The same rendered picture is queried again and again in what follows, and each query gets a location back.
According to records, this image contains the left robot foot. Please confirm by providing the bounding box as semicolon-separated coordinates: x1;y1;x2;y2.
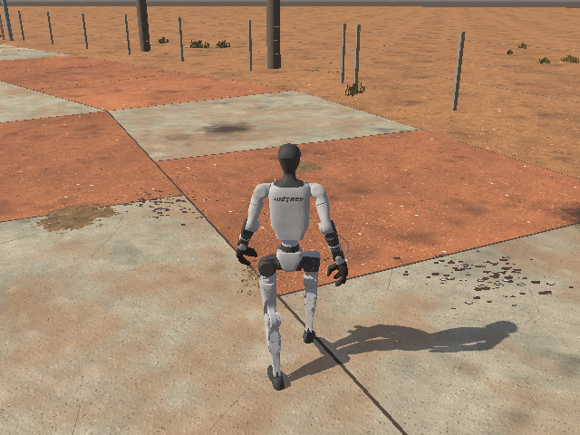
267;365;285;391

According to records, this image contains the right robot hand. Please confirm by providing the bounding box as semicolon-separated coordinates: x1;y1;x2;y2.
327;261;348;286

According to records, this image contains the right robot upper arm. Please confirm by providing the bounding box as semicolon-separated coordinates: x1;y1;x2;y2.
308;182;334;235

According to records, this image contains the left robot hand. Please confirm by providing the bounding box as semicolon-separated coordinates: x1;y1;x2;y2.
236;247;257;266

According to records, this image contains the left robot forearm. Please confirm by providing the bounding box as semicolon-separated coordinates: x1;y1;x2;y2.
237;218;254;250

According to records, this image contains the robot foot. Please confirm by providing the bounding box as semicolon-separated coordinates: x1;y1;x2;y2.
303;328;315;343
267;365;285;391

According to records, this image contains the right robot forearm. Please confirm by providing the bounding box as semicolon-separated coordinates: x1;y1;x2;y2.
324;220;345;265

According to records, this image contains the left robot upper arm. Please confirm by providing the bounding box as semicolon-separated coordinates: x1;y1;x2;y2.
245;183;271;232

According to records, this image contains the right robot foot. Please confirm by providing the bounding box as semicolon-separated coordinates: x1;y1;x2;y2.
303;328;315;343

